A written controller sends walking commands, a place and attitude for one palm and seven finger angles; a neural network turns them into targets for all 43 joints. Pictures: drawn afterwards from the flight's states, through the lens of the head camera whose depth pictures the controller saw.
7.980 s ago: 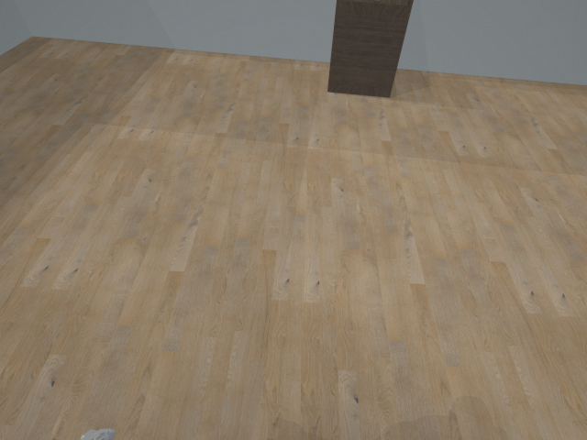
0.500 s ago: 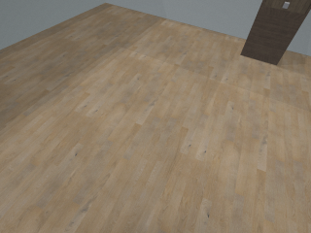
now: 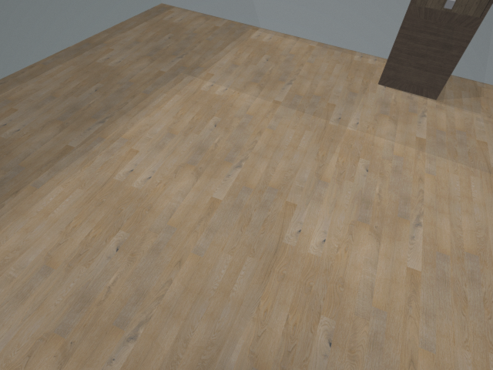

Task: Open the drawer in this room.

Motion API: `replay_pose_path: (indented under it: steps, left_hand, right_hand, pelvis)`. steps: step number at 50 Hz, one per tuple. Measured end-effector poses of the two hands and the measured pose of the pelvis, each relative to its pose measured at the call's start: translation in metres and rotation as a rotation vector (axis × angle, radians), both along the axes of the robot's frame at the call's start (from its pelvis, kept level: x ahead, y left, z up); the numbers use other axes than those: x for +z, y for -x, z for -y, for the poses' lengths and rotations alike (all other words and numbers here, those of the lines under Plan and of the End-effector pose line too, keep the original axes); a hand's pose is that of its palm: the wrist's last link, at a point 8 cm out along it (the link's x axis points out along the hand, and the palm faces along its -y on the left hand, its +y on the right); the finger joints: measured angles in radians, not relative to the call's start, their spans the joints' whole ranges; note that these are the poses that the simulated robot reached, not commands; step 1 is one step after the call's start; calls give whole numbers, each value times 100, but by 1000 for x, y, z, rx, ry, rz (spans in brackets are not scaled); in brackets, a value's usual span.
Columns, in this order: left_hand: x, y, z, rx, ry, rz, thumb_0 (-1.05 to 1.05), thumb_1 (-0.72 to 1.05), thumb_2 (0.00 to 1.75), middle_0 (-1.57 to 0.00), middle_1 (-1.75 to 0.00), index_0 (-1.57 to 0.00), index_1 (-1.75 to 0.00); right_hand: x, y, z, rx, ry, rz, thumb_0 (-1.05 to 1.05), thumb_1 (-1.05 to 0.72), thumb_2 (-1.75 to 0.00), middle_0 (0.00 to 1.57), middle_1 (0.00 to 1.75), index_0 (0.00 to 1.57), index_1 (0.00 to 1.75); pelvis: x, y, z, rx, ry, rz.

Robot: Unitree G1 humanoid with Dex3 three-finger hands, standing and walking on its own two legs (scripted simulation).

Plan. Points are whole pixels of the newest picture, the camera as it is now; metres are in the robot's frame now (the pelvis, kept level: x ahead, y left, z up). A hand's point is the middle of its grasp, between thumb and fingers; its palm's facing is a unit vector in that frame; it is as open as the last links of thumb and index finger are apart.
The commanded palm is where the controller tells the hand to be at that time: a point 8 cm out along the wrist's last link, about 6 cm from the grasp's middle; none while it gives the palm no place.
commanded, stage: stand and wait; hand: left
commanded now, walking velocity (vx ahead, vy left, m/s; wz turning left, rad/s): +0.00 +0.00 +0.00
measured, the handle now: (450, 2) +2.14 -1.12 -0.14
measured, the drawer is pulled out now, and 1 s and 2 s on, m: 0.00 0.00 0.00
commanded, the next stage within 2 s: turn or walk to find it in 0.14 s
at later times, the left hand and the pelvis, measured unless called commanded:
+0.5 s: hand out of the picture +0.04 +0.25 -0.16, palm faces -0.01 -0.95 -0.32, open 7.4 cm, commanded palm none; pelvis -0.02 +0.00 +0.00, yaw +1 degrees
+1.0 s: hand out of the picture +0.00 +0.22 -0.18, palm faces +0.09 -0.96 -0.26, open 7.4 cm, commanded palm none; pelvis -0.04 +0.00 -0.01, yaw +6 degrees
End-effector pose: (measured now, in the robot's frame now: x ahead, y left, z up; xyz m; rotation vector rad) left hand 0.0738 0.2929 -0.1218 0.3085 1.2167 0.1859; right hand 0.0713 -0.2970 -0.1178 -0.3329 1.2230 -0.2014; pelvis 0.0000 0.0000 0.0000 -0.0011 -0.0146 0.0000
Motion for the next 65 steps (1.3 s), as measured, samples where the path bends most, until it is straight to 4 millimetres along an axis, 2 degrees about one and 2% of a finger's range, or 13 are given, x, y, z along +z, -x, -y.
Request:
replay_pose_path:
  steps: [11,20,35,41,49,56,60,65]
  left_hand:
    - [-1,12,1,9,5,-8,0,91,90,-21,-30,-20,-30]
    - [-2,29,2,22,10,-23,0,91,90,-21,-30,-20,-30]
    - [-2,42,-1,23,7,-40,1,91,90,-21,-30,-20,-30]
    - [-7,45,3,59,10,-22,0,91,90,-20,-30,-20,-30]
    - [-23,75,24,126,66,-39,0,91,90,-20,-30,-20,-30]
    - [-40,105,27,184,102,-77,0,91,90,-21,-30,-20,-30]
    - [-31,112,29,219,88,-57,1,91,90,-20,-30,-20,-30]
    - [-17,117,42,251,67,-1,1,91,90,-20,-30,-20,-30]
  right_hand:
    - [6,-2,5,9,15,25,1,-91,-90,20,30,20,30]
    - [2,1,-1,22,-3,25,1,-91,-90,20,30,20,30]
    - [0,21,-3,13,-10,4,1,-91,-90,20,30,20,30]
    - [-9,30,-10,28,-22,-47,1,-91,-90,20,30,20,30]
    - [-28,39,-45,63,-98,-91,1,-91,-90,20,30,20,30]
    - [-34,42,-70,88,-124,-72,1,-91,-90,20,30,20,30]
    - [-30,48,-71,116,-129,-87,1,-91,-90,20,30,20,30]
    - [-31,51,-52,145,-126,-109,1,-91,-90,20,30,20,30]
  pelvis:
    - [0,6,2,3,1,10]
    - [0,14,1,3,1,17]
    - [0,25,0,8,1,17]
    - [-3,30,-1,45,0,4]
    - [-12,38,-3,100,10,-8]
    - [-20,48,-10,134,10,-11]
    - [-14,56,-2,182,19,-26]
    - [-9,61,15,221,20,-36]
